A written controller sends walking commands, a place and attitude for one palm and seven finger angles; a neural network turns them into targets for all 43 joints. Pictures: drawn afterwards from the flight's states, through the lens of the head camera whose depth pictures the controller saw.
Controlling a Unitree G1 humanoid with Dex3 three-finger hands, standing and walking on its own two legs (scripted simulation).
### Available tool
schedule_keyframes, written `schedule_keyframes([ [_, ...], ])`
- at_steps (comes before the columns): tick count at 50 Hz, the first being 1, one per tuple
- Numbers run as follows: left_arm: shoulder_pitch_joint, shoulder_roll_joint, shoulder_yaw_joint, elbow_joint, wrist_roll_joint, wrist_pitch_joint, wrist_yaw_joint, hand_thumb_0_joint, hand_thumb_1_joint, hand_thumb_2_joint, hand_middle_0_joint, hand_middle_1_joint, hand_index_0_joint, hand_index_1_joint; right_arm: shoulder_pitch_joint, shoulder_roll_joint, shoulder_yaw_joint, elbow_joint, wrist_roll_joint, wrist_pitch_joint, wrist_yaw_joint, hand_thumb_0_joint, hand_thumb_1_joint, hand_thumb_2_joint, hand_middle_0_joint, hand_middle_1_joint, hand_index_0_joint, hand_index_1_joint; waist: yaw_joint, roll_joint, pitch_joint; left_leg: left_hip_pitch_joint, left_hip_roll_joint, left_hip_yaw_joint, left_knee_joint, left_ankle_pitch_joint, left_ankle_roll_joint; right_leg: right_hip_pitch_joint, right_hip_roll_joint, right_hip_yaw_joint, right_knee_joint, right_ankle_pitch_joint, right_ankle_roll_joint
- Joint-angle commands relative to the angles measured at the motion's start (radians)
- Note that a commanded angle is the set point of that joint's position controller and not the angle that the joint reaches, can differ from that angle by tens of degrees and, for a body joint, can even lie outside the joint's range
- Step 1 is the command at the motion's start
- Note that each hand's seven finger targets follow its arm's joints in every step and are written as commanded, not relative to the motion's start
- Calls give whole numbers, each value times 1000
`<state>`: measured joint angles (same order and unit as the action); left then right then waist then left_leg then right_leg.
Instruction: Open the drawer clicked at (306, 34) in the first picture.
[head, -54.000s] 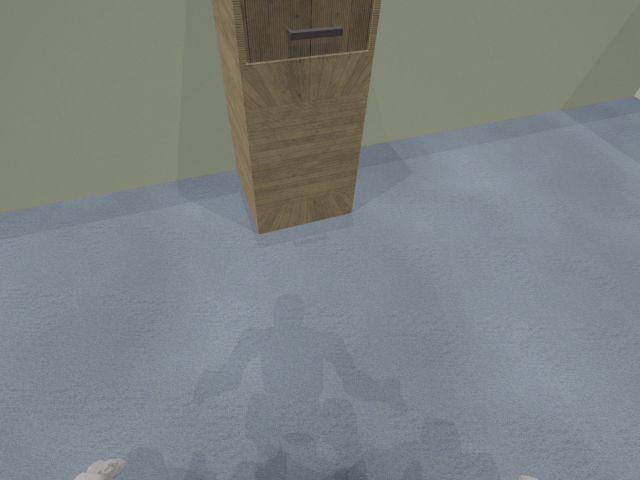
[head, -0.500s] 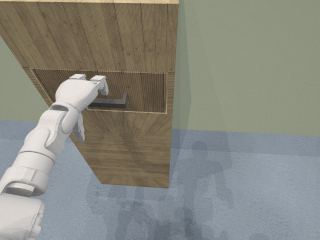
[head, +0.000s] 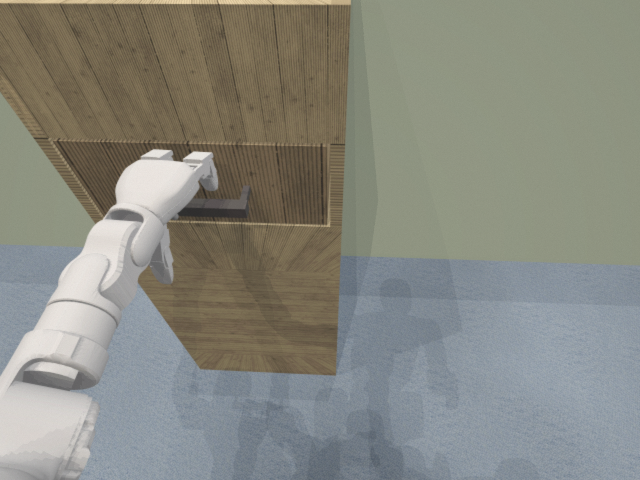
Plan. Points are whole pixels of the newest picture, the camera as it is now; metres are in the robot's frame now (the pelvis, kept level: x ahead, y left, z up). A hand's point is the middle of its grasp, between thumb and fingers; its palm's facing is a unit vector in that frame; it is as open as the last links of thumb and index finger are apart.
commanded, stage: move the hooked fingers above the handle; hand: left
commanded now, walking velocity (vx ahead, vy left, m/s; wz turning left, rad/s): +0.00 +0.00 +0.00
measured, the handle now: (198, 198) +0.49 +0.22 +0.06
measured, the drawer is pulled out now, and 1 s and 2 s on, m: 0.00 0.00 0.00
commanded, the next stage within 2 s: lift the fingers back up to retry in 1.96 s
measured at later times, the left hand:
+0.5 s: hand (181, 218) +0.40 +0.20 +0.11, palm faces +0.03 -0.03 -1.00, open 13.8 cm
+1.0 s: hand (208, 203) +0.44 +0.18 +0.10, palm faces +0.05 -0.07 -1.00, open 13.8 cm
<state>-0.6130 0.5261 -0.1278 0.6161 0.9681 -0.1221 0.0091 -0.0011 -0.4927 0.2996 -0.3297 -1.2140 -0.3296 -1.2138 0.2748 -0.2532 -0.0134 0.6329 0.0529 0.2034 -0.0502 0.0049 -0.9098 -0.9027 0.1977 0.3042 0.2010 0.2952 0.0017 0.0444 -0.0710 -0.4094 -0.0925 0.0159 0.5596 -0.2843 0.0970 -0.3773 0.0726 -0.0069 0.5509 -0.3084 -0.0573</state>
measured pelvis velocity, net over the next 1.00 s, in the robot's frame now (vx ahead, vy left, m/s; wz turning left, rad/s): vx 0.01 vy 0.00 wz -0.04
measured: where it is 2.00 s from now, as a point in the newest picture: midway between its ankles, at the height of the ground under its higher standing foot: outside the picture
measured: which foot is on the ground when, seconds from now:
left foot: down 0.00-1.00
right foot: down 0.00-1.00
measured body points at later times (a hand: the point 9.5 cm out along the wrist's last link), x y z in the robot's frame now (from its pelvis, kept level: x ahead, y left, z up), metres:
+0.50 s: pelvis +0.00 +0.00 +0.00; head +0.02 -0.02 +0.45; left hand +0.40 +0.20 +0.16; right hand +0.12 -0.26 -0.12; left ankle -0.01 +0.06 -0.73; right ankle -0.02 -0.09 -0.73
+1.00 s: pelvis +0.01 +0.00 +0.00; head +0.06 -0.02 +0.45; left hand +0.43 +0.18 +0.15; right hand +0.09 -0.27 -0.13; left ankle -0.01 +0.06 -0.73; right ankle -0.02 -0.09 -0.73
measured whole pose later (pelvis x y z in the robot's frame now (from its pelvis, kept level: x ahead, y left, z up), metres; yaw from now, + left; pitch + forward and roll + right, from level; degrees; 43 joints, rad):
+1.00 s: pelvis +0.01 +0.00 +0.00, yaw -3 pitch +10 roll +0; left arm -0.58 0.52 -0.07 0.58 0.97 -0.24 0.12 0.00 -0.49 0.30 -0.44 -1.24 -0.32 -1.20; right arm 0.25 -0.27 -0.02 0.66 0.05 0.20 -0.06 0.01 -0.91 -0.90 0.19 0.30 0.20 0.29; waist -0.02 0.04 -0.07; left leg -0.44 -0.07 0.05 0.57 -0.30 0.09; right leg -0.42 0.09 0.03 0.57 -0.31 -0.06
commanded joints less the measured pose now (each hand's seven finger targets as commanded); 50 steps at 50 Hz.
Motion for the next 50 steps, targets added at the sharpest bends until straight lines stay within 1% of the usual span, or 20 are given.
schedule_keyframes([
  [1, -577, 316, 207, -247, -29, -33, 120, 0, -500, 300, -300, -1200, -300, -1200, -10, -135, -59, -75, -11, -37, -6, 0, -900, -900, 200, 300, 200, 300, -15, 55, -396, 316, 83, -80, -13, 482, -73, 4, -28, 36, -41, 263, -6],
  [5, -472, 338, 243, -103, -26, 62, 146, 0, -500, 300, -300, -1200, -300, -1200, -43, -142, -46, -65, -6, -26, 7, 0, -900, -900, 200, 300, 200, 300, 21, -15, -357, 200, 75, -51, -40, 443, -72, 89, -34, 37, -40, 294, -7],
  [9, -309, 225, 127, -37, -5, 163, 77, 0, -500, 300, -300, -1200, -300, -1200, -60, -153, -44, -98, 4, -3, 23, 0, -900, -900, 200, 300, 200, 300, 16, -58, -317, 179, 81, -37, -43, 467, -66, 107, -42, 37, -44, 337, 2],
  [10, -294, 189, 92, -62, -10, 169, 47, 0, -500, 300, -300, -1200, -300, -1200, -61, -159, -48, -110, 7, 2, 26, 0, -900, -900, 200, 300, 200, 300, 6, -82, -340, 196, 85, -41, -40, 507, -64, 124, -44, 42, -49, 362, 3],
  [12, -253, 194, 94, -113, -26, 167, 9, 0, -500, 300, -300, -1200, -300, -1200, -69, -157, -45, -131, 12, 15, 27, 0, -900, -900, 200, 300, 200, 300, 6, -100, -297, 193, 83, -39, -44, 471, -53, 115, -44, 44, -56, 350, 9],
  [15, -343, 178, 71, -271, -46, 113, -19, 0, -500, 300, -300, -1200, -300, -1200, -88, -154, -45, -154, 5, 10, 15, 0, -900, -900, 200, 300, 200, 300, -9, -92, -301, 223, 78, -49, -48, 426, -39, 107, -47, 51, -71, 327, 8],
  [21, -553, 324, 202, -396, -17, -19, 90, 0, -500, 300, -300, -1200, -300, -1200, -76, -128, -50, -111, -9, -27, -9, 0, -900, -900, 200, 300, 200, 300, -5, 86, -364, 302, 75, -73, -32, 410, -58, 35, -33, 52, -56, 241, -6],
  [22, -565, 336, 220, -331, -10, -16, 117, 0, -500, 300, -300, -1200, -300, -1200, -74, -125, -45, -92, -7, -32, -12, 0, -900, -900, 200, 300, 200, 300, -10, 73, -321, 274, 74, -73, -36, 364, -61, 12, -32, 44, -53, 205, -7],
  [26, -553, 346, 226, -145, -7, 64, 173, 0, -500, 300, -300, -1200, -300, -1200, -85, -131, -31, -64, 1, -47, -11, 0, -900, -900, 200, 300, 200, 300, -3, 30, -289, 177, 66, -52, -58, 256, -58, 29, -36, 41, -58, 158, -7],
  [28, -535, 292, 161, -39, -2, 129, 155, 0, -500, 300, -300, -1200, -300, -1200, -81, -138, -28, -57, 6, -45, -10, 0, -900, -900, 200, 300, 200, 300, -16, -14, -281, 160, 69, -45, -63, 240, -58, 30, -41, 35, -64, 162, -1],
  [31, -484, 184, 44, 69, 0, 189, 68, 0, -500, 300, -300, -1200, -300, -1200, -56, -151, -33, -73, 13, -34, -8, 0, -900, -900, 200, 300, 200, 300, -39, -74, -303, 164, 69, -31, -51, 275, -51, 68, -50, 42, -73, 231, 9],
  [33, -471, 118, -25, 59, -17, 186, -6, 0, -500, 300, -300, -1200, -300, -1200, -44, -156, -36, -94, 13, -26, -9, 0, -900, -900, 200, 300, 200, 300, -55, -100, -293, 167, 65, -31, -44, 280, -41, 77, -53, 47, -80, 266, 15],
  [35, -484, 44, -83, -9, -46, 137, -74, 0, -500, 300, -300, -1200, -300, -1200, -40, -155, -41, -111, 5, -29, -13, 0, -900, -900, 200, 300, 200, 300, -72, -139, -291, 187, 63, -37, -36, 295, -32, 79, -56, 56, -88, 298, 19],
  [39, -588, 171, 35, -208, -64, -36, -88, 0, -500, 300, -300, -1200, -300, -1200, -26, -145, -46, -111, -13, -34, -29, 0, -900, -900, 200, 300, 200, 300, -49, -42, -337, 216, 46, -43, -17, 337, -25, 81, -52, 75, -65, 343, 11],
  [40, -581, 275, 137, -249, -64, -76, -63, 0, -500, 300, -300, -1200, -300, -1200, -18, -146, -50, -107, -17, -34, -33, 0, -900, -900, 200, 300, 200, 300, -23, -19, -374, 214, 47, -47, -10, 373, -27, 109, -50, 78, -55, 363, 5],
  [42, -599, 379, 250, -291, -44, -125, 17, 0, -500, 300, -300, -1200, -300, -1200, -4, -134, -54, -98, -19, -31, -30, 0, -900, -900, 200, 300, 200, 300, 6, 61, -436, 224, 50, -55, 0, 461, -40, 118, -42, 70, -21, 394, -5],
  [44, -552, 513, 408, -272, -29, -118, 117, 0, -500, 300, -300, -1200, -300, -1200, -18, -123, -48, -87, -20, -31, -24, 0, -900, -900, 200, 300, 200, 300, 49, 84, -433, 170, 58, -58, 1, 511, -61, 127, -35, 65, 2, 400, -11],
  [45, -546, 546, 439, -257, -24, -94, 164, 0, -500, 300, -300, -1200, -300, -1200, -32, -124, -44, -81, -23, -29, -20, 0, -900, -900, 200, 300, 200, 300, 66, 71, -432, 134, 56, -51, -3, 506, -65, 152, -34, 70, 2, 411, -13],
  [48, -479, 458, 370, -183, -11, 16, 241, 0, -500, 300, -300, -1200, -300, -1200, -72, -118, -38, -76, -10, -30, -2, 0, -900, -900, 200, 300, 200, 300, 70, 68, -407, 119, 62, -27, -22, 506, -82, 161, -30, 63, 4, 421, -15],
  [50, -506, 504, 394, -195, -18, 51, 259, 0, -500, 300, -300, -1200, -300, -1200, -87, -129, -38, -66, -6, -22, -2, 0, -900, -900, 200, 300, 200, 300, 69, 15, -461, 128, 62, -16, -27, 506, -71, 213, -31, 79, -7, 447, -8],
])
